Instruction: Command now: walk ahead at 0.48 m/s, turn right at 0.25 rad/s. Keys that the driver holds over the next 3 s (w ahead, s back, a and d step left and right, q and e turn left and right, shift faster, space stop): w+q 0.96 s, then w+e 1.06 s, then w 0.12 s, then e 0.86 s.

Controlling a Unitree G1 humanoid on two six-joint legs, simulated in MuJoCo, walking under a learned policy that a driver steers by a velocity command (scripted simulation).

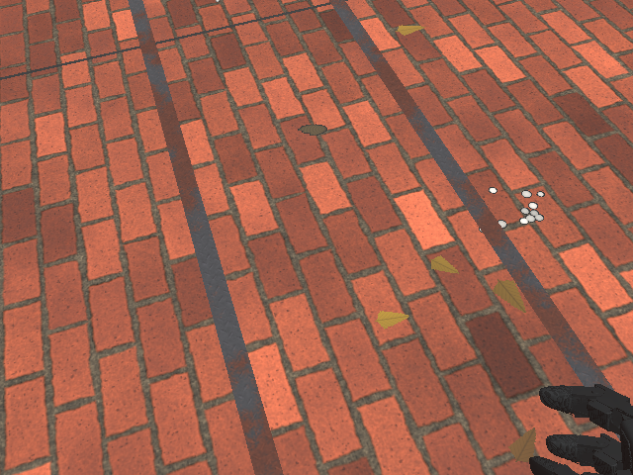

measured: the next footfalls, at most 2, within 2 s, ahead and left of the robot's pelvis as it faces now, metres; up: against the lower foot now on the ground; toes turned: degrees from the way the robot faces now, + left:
left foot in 0.02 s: +0.19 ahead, +0.11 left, +0.00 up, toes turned -3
right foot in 0.48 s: +0.44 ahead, -0.10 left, +0.00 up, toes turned +14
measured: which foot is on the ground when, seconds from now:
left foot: up 0.00-0.00, down 0.02-0.48, up 0.50-0.96, down 0.98-1.00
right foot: down 0.00-0.02, up 0.04-0.46, down 0.48-0.98, up 1.00-1.00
